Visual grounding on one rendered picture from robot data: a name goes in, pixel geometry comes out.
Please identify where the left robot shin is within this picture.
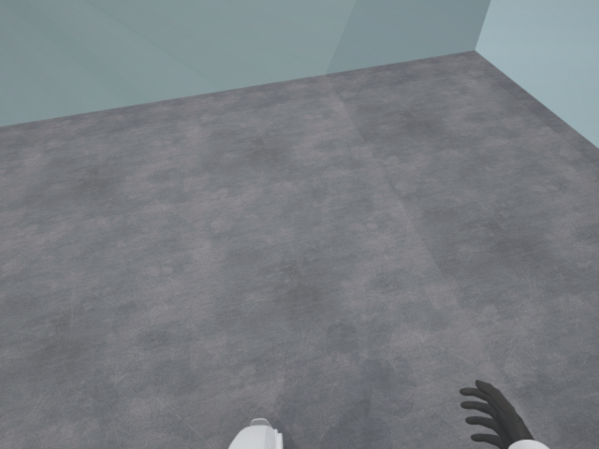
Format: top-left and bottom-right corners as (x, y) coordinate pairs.
(251, 418), (270, 427)

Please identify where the robot left thigh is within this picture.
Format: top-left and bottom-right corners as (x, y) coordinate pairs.
(228, 426), (283, 449)

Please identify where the right robot hand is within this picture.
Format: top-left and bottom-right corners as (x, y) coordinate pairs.
(460, 380), (534, 449)

